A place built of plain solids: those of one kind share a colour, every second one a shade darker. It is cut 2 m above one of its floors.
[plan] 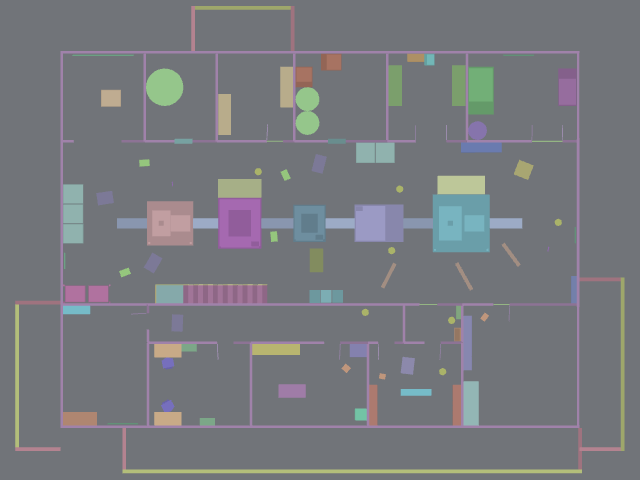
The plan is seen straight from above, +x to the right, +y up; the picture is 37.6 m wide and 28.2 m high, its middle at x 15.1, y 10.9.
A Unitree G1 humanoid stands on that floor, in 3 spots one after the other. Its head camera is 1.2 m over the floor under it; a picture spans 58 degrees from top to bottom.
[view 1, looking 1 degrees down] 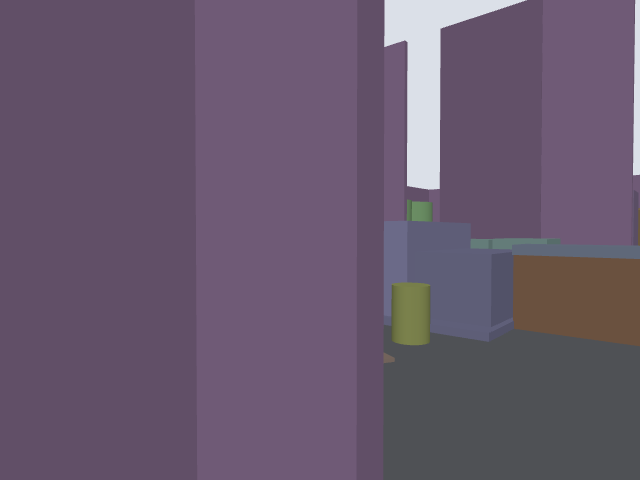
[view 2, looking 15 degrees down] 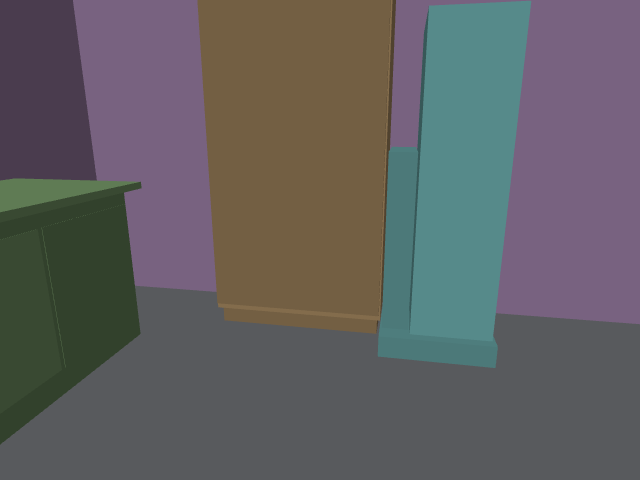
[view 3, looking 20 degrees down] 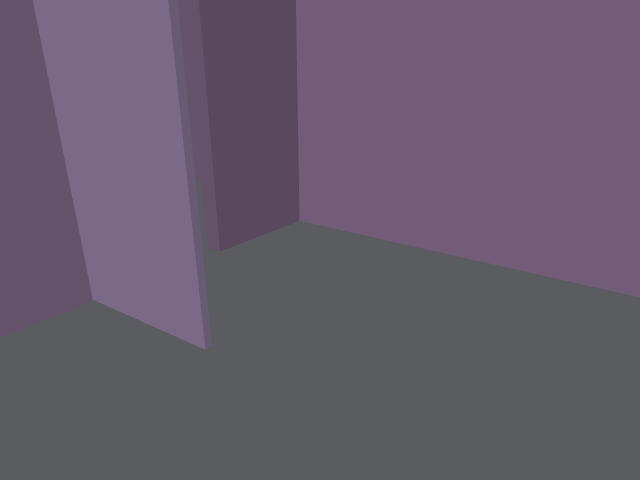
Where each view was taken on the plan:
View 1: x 21.70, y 6.00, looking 131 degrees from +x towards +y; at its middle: wall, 1.37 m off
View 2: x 21.32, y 19.06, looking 101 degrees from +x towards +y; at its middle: tool_cabinet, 2.42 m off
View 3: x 8.00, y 2.40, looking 36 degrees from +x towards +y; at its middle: ground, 3.51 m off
